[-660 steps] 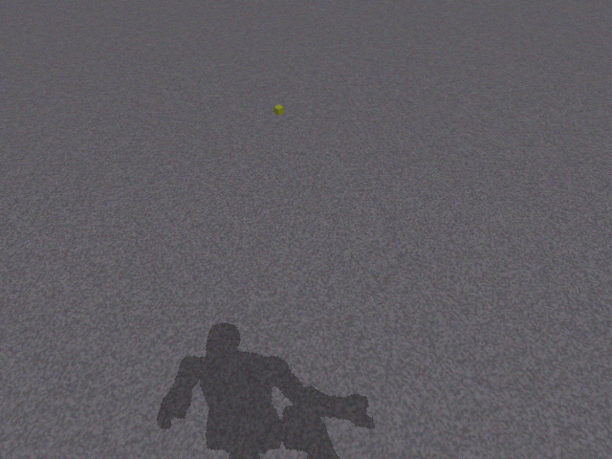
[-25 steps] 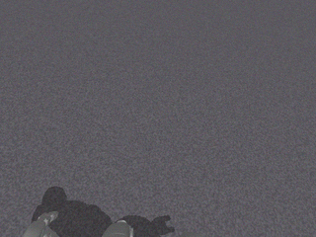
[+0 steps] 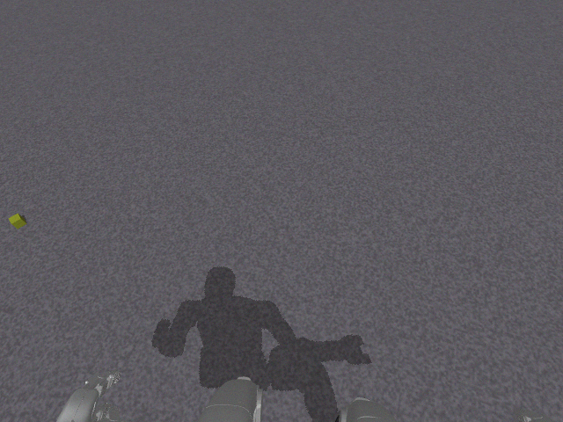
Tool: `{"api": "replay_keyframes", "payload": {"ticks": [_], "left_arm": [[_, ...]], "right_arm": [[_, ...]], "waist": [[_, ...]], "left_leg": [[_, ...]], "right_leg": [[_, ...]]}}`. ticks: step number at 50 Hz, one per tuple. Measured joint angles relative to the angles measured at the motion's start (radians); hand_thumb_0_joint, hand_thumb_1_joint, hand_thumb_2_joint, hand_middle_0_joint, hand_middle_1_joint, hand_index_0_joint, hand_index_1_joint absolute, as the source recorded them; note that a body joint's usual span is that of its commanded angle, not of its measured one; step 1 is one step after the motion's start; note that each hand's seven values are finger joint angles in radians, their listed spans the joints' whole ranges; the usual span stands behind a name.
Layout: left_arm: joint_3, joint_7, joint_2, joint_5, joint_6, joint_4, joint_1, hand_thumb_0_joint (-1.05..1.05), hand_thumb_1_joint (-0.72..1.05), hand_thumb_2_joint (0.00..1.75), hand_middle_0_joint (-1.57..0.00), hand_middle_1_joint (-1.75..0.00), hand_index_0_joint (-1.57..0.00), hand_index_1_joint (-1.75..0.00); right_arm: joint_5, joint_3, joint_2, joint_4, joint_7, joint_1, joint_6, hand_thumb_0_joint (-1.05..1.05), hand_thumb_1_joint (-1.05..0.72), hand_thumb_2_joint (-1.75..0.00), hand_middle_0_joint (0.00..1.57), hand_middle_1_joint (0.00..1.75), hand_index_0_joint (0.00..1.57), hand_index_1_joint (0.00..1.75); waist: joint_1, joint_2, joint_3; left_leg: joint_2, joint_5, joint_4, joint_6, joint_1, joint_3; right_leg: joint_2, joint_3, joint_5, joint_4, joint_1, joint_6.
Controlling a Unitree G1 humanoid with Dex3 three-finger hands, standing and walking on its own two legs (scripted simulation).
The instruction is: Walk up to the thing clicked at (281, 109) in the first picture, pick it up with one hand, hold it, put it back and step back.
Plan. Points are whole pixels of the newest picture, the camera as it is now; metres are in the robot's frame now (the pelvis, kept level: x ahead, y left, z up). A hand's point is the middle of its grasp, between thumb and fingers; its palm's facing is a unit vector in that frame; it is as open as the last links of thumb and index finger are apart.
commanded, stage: walk up
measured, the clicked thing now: (17, 221) +0.90 +1.23 -0.74
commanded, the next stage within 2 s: stand in 1.92 s
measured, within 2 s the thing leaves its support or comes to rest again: neither
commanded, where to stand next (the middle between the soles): +0.08 +0.02 m, yaw +46 degrees
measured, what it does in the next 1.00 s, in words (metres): steps on the spot, turning left: left foot, then left foot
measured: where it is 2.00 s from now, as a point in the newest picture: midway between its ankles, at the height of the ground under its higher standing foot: outside the picture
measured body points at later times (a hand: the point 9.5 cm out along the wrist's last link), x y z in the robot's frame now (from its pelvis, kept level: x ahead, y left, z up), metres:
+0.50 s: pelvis +0.03 -0.03 -0.02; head +0.07 -0.03 +0.43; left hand -0.01 +0.31 -0.11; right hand +0.27 -0.29 -0.12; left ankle +0.02 +0.11 -0.71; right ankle +0.10 -0.14 -0.72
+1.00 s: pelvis +0.02 -0.01 -0.02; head +0.05 +0.02 +0.43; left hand -0.13 +0.30 -0.13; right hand +0.30 -0.21 -0.12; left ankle -0.02 +0.12 -0.72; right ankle +0.12 -0.11 -0.71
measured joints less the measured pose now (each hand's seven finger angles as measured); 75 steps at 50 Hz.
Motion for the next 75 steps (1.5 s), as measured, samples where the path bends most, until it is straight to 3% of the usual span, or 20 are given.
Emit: {"api": "replay_keyframes", "payload": {"ticks": [8,12,16,21,24,27,30,35,38,40,42,45,51,53,54,59,65,69,72,75], "left_arm": [[-0.006,0.009,0.042,-0.02,-0.009,0.021,0.062,0.01,0.9,0.9,-0.2,-0.3,-0.21,-0.3],[-0.007,0.014,0.07,-0.025,0.006,0.027,0.082,0.01,0.9,0.9,-0.2,-0.3,-0.21,-0.3],[-0.008,0.035,0.072,-0.03,0.023,0.044,0.062,0.01,0.9,0.9,-0.2,-0.3,-0.2,-0.3],[-0.011,0.047,0.053,-0.039,-0.006,0.033,0.055,0.01,0.9,0.9,-0.2,-0.3,-0.2,-0.3],[-0.013,0.056,0.029,-0.026,-0.032,0.023,0.052,0.01,0.9,0.9,-0.2,-0.3,-0.2,-0.3],[-0.019,0.055,0.025,-0.015,-0.04,0.019,0.052,0.01,0.9,0.9,-0.2,-0.3,-0.21,-0.3],[-0.017,0.058,0.013,-0.007,-0.042,0.027,0.053,0.01,0.9,0.9,-0.2,-0.3,-0.21,-0.3],[0.003,0.041,0.046,0.006,-0.038,0.018,0.077,0.01,0.9,0.9,-0.21,-0.3,-0.21,-0.3],[0.011,0.032,0.075,-0.003,-0.017,0.018,0.086,0.01,0.89,0.9,-0.2,-0.3,-0.21,-0.3],[0.016,0.034,0.089,-0.013,0.002,0.029,0.088,0.01,0.9,0.9,-0.2,-0.3,-0.21,-0.3],[0.018,0.044,0.088,-0.022,0.024,0.056,0.076,0.01,0.9,0.9,-0.2,-0.3,-0.21,-0.3],[0.014,0.049,0.086,-0.033,0.026,0.078,0.062,0.01,0.9,0.9,-0.2,-0.3,-0.2,-0.3],[0.01,0.039,0.05,-0.029,0.015,0.101,0.061,0.01,0.9,0.9,-0.2,-0.3,-0.2,-0.3],[0.009,0.04,0.027,-0.022,0.007,0.116,0.055,0.01,0.9,0.9,-0.2,-0.3,-0.2,-0.3],[0.005,0.039,0.017,-0.016,0.004,0.118,0.057,0.01,0.9,0.9,-0.2,-0.3,-0.2,-0.3],[-0.011,0.031,-0.011,-0.003,-0.008,0.127,0.058,0.01,0.9,0.9,-0.2,-0.3,-0.21,-0.3],[-0.022,0.032,0.001,-0.021,-0.006,0.136,0.062,0.01,0.9,0.9,-0.2,-0.3,-0.21,-0.3],[-0.02,0.043,0.009,-0.036,0.014,0.16,0.04,0.01,0.9,0.9,-0.2,-0.3,-0.21,-0.3],[-0.016,0.047,0.018,-0.042,-0.001,0.177,0.029,0.01,0.9,0.9,-0.2,-0.3,-0.2,-0.3],[-0.021,0.048,0.012,-0.032,-0.016,0.203,0.02,0.01,0.9,0.9,-0.2,-0.3,-0.2,-0.3]], "right_arm": [[-0.019,-0.002,0.016,-0.014,0.041,-0.054,0.008,0.01,-0.9,-0.89,0.2,0.3,0.21,0.3],[-0.017,-0.007,0.024,-0.021,0.038,-0.064,0.002,0.01,-0.9,-0.89,0.2,0.3,0.21,0.3],[-0.012,0.005,0.04,-0.044,0.025,-0.058,-0.007,0.0,-0.9,-0.89,0.2,0.3,0.21,0.3],[-0.011,0.012,0.04,-0.062,0.013,-0.055,0.009,0.0,-0.9,-0.89,0.21,0.3,0.21,0.3],[-0.007,0.006,0.032,-0.057,0.012,-0.062,0.028,0.01,-0.9,-0.89,0.21,0.3,0.21,0.3],[-0.014,0.005,0.049,-0.034,0.006,-0.075,0.047,0.01,-0.9,-0.89,0.21,0.3,0.21,0.3],[-0.013,-0.002,0.041,-0.024,0.027,-0.072,0.041,0.01,-0.9,-0.89,0.21,0.3,0.21,0.3],[-0.005,-0.007,0.036,0.008,0.051,-0.057,0.025,0.01,-0.9,-0.89,0.21,0.3,0.21,0.3],[0.0,-0.007,0.031,0.036,0.044,-0.044,0.012,0.01,-0.9,-0.89,0.21,0.3,0.21,0.3],[-0.007,-0.01,0.031,0.052,0.03,-0.038,-0.004,0.01,-0.9,-0.89,0.21,0.3,0.21,0.3],[-0.01,0.0,0.037,0.057,0.018,-0.036,-0.014,0.01,-0.9,-0.89,0.21,0.3,0.21,0.3],[-0.006,0.019,0.053,0.061,0.002,-0.034,-0.024,0.01,-0.9,-0.89,0.21,0.3,0.21,0.3],[-0.008,0.035,0.057,0.058,-0.011,-0.053,-0.022,0.01,-0.9,-0.89,0.21,0.3,0.21,0.3],[-0.003,0.037,0.052,0.063,-0.014,-0.069,-0.014,0.01,-0.9,-0.89,0.21,0.3,0.21,0.3],[0.001,0.036,0.053,0.07,-0.016,-0.076,-0.008,0.01,-0.9,-0.89,0.21,0.3,0.21,0.3],[0.007,0.033,0.061,0.099,-0.015,-0.092,-0.013,0.01,-0.9,-0.89,0.21,0.3,0.21,0.3],[-0.002,0.022,0.061,0.12,-0.009,-0.105,-0.053,0.01,-0.9,-0.89,0.21,0.3,0.21,0.3],[-0.002,0.04,0.078,0.137,-0.01,-0.113,-0.053,0.01,-0.9,-0.89,0.21,0.3,0.21,0.3],[0.004,0.054,0.089,0.153,-0.009,-0.129,-0.043,0.01,-0.9,-0.89,0.21,0.3,0.21,0.3],[0.013,0.059,0.098,0.179,-0.005,-0.156,-0.023,0.01,-0.9,-0.89,0.21,0.3,0.21,0.3]], "waist": [[0.031,-0.04,0.006],[0.028,-0.071,-0.004],[0.007,-0.069,0.011],[-0.017,-0.032,0.003],[-0.019,0.026,0.0],[-0.005,0.01,0.0],[0.001,0.018,0.001],[0.011,0.002,-0.002],[0.02,-0.019,-0.015],[0.02,-0.043,-0.019],[0.009,-0.049,-0.019],[-0.008,-0.06,-0.012],[-0.019,-0.038,-0.016],[-0.016,-0.004,-0.009],[-0.013,0.01,-0.009],[0.012,-0.018,-0.009],[0.014,-0.048,-0.004],[0.003,-0.034,-0.015],[0.001,-0.025,-0.025],[-0.002,0.003,-0.03]], "left_leg": [[0.014,0.063,-0.241,-0.002,0.076,0.04],[-0.026,0.082,-0.368,0.013,0.158,0.049],[-0.053,0.073,-0.309,0.009,0.127,-0.019],[-0.073,0.076,-0.284,-0.008,0.103,-0.098],[-0.07,0.074,-0.215,-0.008,0.07,-0.153],[-0.092,-0.052,0.005,-0.003,-0.009,-0.101],[-0.051,-0.002,0.087,-0.011,-0.046,-0.052],[0.017,0.027,-0.151,-0.022,0.029,-0.006],[0.012,0.093,-0.324,-0.02,0.121,0.023],[-0.018,0.111,-0.344,-0.016,0.141,0.026],[-0.027,0.086,-0.292,-0.007,0.113,0.009],[-0.037,0.093,-0.29,-0.005,0.103,-0.025],[-0.037,0.084,-0.25,-0.019,0.062,-0.083],[-0.022,0.073,-0.219,-0.028,0.048,-0.115],[-0.023,0.065,-0.208,-0.01,0.044,-0.135],[-0.047,-0.087,-0.088,0.02,0.036,-0.044],[-0.054,0.113,-0.365,0.02,0.161,0.024],[-0.043,0.098,-0.342,0.023,0.15,-0.006],[-0.03,0.095,-0.329,0.011,0.143,-0.023],[-0.011,0.1,-0.332,-0.003,0.153,-0.046]], "right_leg": [[-0.067,-0.125,-0.06,0.026,0.039,0.009],[-0.133,-0.16,-0.142,0.152,0.003,0.028],[-0.041,-0.005,-0.308,0.315,-0.055,0.042],[0.022,0.059,-0.249,0.224,-0.05,0.01],[0.051,0.029,-0.119,0.138,-0.009,0.014],[0.006,0.01,-0.126,0.124,0.018,0.017],[-0.029,-0.022,-0.096,0.052,0.063,0.019],[-0.078,-0.066,-0.087,0.022,0.088,0.033],[-0.114,-0.079,-0.129,0.089,0.067,0.047],[-0.137,-0.05,-0.196,0.187,0.029,0.033],[-0.078,0.027,-0.282,0.285,-0.013,0.021],[-0.014,0.076,-0.287,0.344,-0.057,0.005],[0.042,0.067,-0.226,0.214,-0.028,-0.011],[0.066,0.041,-0.16,0.159,0.002,0.007],[0.072,0.026,-0.157,0.155,0.008,0.014],[0.016,0.011,-0.149,0.116,0.039,0.017],[-0.035,0.018,-0.153,0.142,0.03,0.036],[0.018,0.082,-0.284,0.187,0.016,0.009],[0.032,0.08,-0.16,0.071,0.056,0.005],[0.05,0.058,-0.08,0.016,0.089,0.054]]}}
